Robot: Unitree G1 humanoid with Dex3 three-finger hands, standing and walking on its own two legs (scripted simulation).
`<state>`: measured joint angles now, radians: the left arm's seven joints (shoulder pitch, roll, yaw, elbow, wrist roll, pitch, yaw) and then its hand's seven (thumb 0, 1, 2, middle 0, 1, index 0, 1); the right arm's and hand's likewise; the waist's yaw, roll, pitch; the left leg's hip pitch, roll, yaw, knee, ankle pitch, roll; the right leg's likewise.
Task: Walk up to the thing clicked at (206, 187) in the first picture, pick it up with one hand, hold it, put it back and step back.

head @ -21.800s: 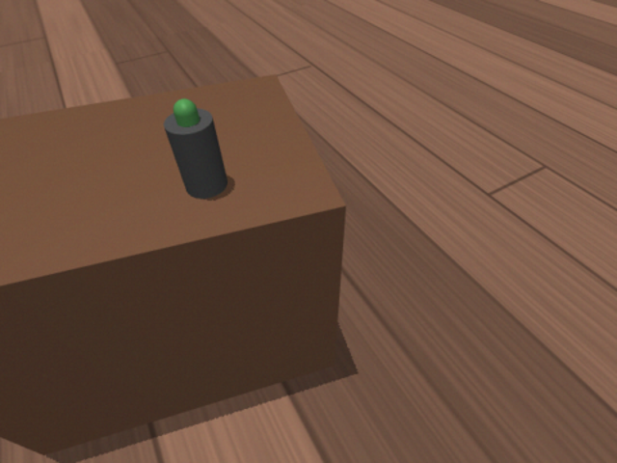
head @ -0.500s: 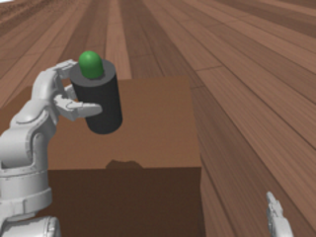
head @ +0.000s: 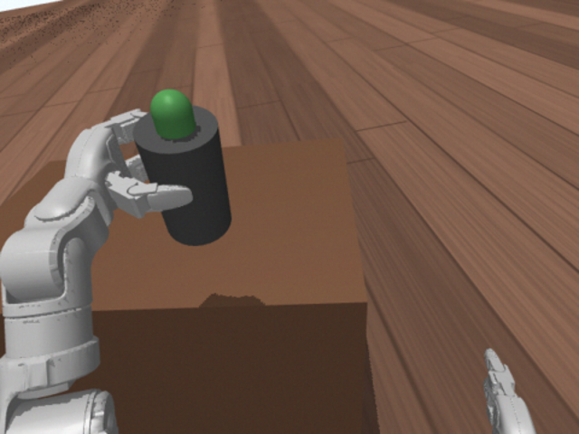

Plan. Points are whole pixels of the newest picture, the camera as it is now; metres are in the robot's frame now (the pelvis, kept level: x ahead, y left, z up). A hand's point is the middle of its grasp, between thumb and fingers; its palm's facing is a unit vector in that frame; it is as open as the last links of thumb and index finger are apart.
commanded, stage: hold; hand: left
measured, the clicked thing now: (186, 167) +0.34 +0.12 +0.28
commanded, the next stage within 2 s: crouch in 1.84 s
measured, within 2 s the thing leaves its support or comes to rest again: neither
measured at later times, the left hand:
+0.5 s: hand (143, 159) +0.34 +0.16 +0.30, palm faces +0.00 -1.00 -0.10, open 11.2 cm
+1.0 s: hand (147, 178) +0.34 +0.16 +0.27, palm faces +0.05 -0.99 -0.09, open 11.2 cm
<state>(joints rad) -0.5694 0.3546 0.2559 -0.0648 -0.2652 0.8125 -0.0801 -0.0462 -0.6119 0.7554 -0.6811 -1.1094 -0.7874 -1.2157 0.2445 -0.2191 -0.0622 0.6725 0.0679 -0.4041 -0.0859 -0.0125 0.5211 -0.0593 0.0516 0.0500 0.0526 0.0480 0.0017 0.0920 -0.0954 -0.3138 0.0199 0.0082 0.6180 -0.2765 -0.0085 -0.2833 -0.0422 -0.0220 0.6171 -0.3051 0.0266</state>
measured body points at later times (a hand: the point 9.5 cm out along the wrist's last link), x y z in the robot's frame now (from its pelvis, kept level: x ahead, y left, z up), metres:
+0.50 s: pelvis +0.00 +0.00 +0.00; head -0.05 -0.03 +0.44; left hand +0.33 +0.21 +0.30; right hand +0.18 -0.25 -0.06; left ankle +0.03 +0.12 -0.73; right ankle +0.02 -0.14 -0.73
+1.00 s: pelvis +0.00 +0.00 +0.00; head -0.05 -0.04 +0.44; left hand +0.33 +0.21 +0.28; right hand +0.17 -0.26 -0.06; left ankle +0.03 +0.12 -0.73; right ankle +0.02 -0.14 -0.73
